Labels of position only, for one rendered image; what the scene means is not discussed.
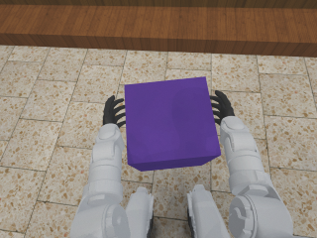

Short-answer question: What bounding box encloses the robot right forearm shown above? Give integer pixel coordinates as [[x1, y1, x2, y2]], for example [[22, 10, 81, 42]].
[[220, 116, 293, 233]]

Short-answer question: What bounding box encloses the left robot upper arm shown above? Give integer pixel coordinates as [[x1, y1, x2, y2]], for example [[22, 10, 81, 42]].
[[70, 202, 131, 238]]

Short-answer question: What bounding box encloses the robot right shin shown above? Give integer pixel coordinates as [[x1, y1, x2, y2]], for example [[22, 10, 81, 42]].
[[191, 184, 212, 238]]

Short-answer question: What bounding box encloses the carton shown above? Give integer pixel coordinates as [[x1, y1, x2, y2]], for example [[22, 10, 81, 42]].
[[124, 76, 222, 172]]

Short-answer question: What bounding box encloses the robot left thigh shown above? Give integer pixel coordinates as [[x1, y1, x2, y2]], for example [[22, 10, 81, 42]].
[[125, 191, 154, 238]]

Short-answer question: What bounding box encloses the robot right hand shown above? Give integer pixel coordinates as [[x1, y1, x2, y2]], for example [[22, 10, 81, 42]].
[[209, 90, 235, 125]]

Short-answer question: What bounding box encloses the robot left forearm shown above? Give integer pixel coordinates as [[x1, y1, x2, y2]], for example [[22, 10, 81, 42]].
[[69, 123, 125, 238]]

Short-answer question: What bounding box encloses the robot left hand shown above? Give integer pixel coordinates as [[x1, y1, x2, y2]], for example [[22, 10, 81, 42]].
[[102, 95, 126, 128]]

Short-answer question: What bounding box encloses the right robot upper arm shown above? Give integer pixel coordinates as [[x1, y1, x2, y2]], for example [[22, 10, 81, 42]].
[[228, 193, 310, 238]]

